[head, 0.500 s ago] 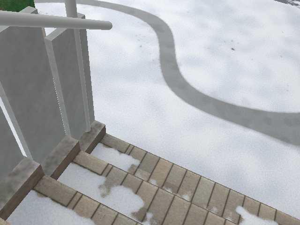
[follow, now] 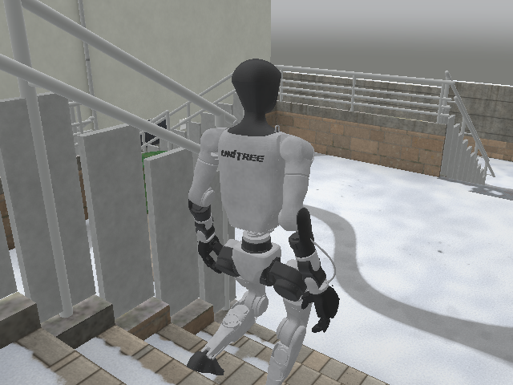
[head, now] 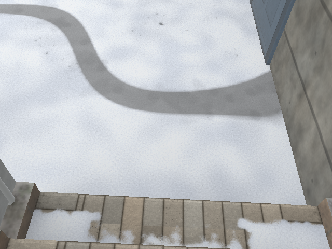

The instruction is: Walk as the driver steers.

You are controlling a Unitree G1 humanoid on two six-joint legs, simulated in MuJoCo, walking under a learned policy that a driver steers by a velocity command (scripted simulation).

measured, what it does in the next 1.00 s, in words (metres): goes down, turning right: left foot 0.17 m lower, then right foot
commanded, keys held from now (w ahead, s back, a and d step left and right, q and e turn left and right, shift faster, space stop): w+e+shift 0.22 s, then e+shift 0.12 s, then shift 0.56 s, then w+shift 0.10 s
